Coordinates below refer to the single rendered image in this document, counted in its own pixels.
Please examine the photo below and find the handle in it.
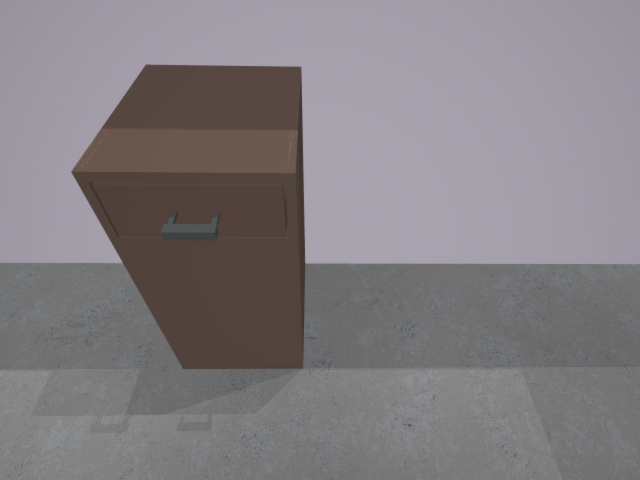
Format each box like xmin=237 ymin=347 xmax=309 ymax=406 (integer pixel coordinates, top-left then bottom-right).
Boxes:
xmin=161 ymin=211 xmax=220 ymax=241

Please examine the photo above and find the cabinet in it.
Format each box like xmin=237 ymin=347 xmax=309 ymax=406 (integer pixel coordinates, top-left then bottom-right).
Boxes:
xmin=71 ymin=65 xmax=305 ymax=369

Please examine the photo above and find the drawer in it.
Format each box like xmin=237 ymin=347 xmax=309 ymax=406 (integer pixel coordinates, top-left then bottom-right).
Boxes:
xmin=92 ymin=183 xmax=288 ymax=237

